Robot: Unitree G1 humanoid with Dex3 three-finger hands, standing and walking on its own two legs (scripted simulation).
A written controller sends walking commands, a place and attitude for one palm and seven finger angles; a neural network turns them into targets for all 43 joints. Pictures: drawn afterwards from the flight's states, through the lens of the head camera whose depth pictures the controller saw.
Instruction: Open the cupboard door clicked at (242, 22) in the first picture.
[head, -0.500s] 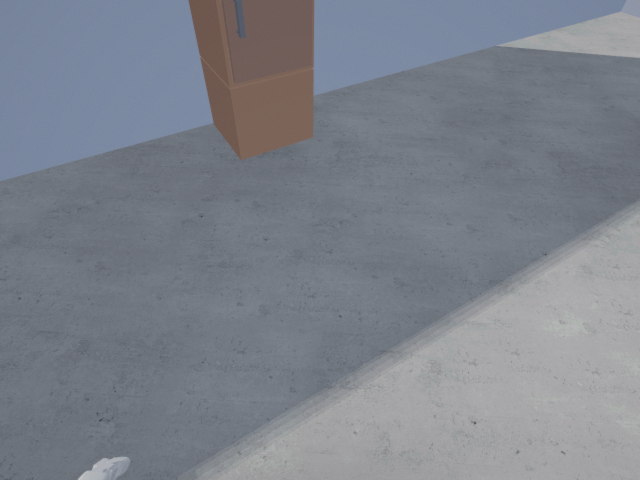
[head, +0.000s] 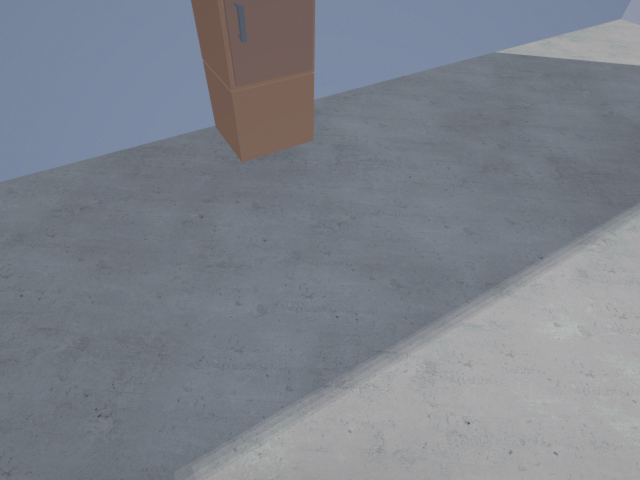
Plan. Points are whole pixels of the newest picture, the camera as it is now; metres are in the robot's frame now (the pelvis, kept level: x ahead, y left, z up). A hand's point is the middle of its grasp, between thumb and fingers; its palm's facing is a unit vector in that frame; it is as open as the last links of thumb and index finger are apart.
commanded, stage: stand and wait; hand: left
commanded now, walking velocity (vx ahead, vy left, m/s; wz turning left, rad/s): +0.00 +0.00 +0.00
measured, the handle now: (240, 22) +1.72 +0.43 -0.08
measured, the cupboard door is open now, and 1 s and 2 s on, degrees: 0 0 0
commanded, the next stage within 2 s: look at it before walking up in 0.34 s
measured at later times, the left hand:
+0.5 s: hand out of the picture +0.07 +0.24 -0.15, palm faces -0.03 -0.94 -0.34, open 7.4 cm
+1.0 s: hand out of the picture +0.06 +0.24 -0.15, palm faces -0.03 -0.94 -0.34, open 7.4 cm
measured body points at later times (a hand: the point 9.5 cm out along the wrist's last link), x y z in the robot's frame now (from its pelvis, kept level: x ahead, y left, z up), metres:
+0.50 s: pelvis -0.01 -0.01 +0.00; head -0.01 -0.01 +0.45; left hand +0.07 +0.29 -0.13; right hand +0.06 -0.30 -0.13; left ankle -0.01 +0.12 -0.74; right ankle -0.01 -0.13 -0.74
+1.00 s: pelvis -0.01 -0.01 +0.00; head +0.00 -0.01 +0.45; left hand +0.07 +0.29 -0.13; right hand +0.07 -0.31 -0.13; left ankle -0.01 +0.12 -0.74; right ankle -0.01 -0.13 -0.74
